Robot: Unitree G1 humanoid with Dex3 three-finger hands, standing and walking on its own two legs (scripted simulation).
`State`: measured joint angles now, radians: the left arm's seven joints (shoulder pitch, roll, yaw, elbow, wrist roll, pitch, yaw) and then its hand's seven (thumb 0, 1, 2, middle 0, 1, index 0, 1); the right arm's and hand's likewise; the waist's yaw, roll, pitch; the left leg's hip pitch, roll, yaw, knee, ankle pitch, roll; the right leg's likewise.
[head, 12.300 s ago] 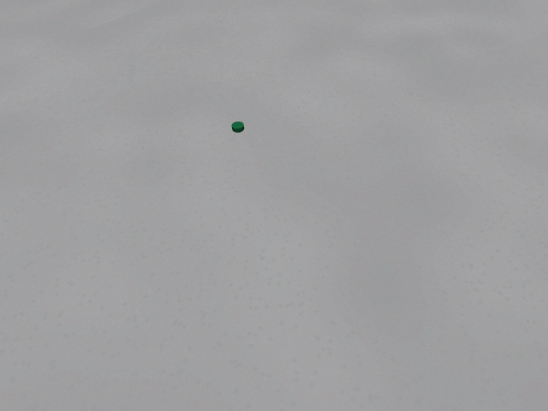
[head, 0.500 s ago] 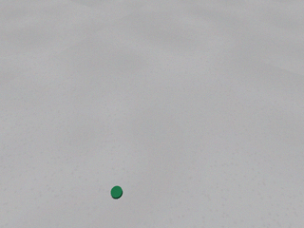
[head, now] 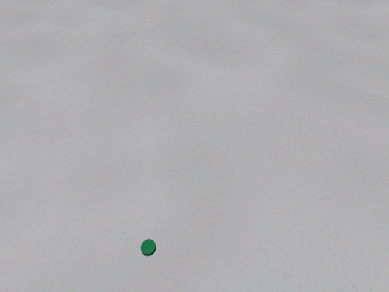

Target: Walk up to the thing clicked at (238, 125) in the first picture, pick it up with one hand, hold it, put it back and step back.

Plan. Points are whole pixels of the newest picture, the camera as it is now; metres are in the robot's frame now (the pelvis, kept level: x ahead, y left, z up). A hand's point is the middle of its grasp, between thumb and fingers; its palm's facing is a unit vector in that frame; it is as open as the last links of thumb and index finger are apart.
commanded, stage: stand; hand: left
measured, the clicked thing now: (148, 247) +0.46 +0.24 -0.77
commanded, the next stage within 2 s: walk up in 0.02 s
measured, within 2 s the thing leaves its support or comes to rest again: neither
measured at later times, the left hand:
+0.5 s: hand out of the picture +0.09 +0.31 -0.15, palm faces -0.03 -0.91 -0.41, open 7.4 cm
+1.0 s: hand out of the picture +0.13 +0.30 -0.15, palm faces -0.03 -0.92 -0.38, open 7.4 cm
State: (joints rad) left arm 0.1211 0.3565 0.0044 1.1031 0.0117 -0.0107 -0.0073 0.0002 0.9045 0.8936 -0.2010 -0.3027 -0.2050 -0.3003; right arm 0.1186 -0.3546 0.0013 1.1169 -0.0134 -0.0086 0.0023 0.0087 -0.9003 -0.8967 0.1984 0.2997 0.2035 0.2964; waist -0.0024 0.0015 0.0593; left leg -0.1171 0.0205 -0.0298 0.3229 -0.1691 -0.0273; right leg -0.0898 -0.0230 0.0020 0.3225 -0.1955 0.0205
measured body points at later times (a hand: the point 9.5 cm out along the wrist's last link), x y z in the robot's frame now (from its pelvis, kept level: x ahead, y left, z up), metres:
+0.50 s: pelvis +0.03 +0.04 -0.01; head +0.06 +0.03 +0.44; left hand +0.09 +0.35 -0.13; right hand +0.10 -0.26 -0.15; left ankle +0.01 +0.14 -0.75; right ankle +0.01 -0.09 -0.75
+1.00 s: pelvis +0.03 +0.04 +0.00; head +0.04 +0.04 +0.45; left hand +0.13 +0.35 -0.13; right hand +0.13 -0.27 -0.13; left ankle +0.01 +0.14 -0.75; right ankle +0.01 -0.09 -0.75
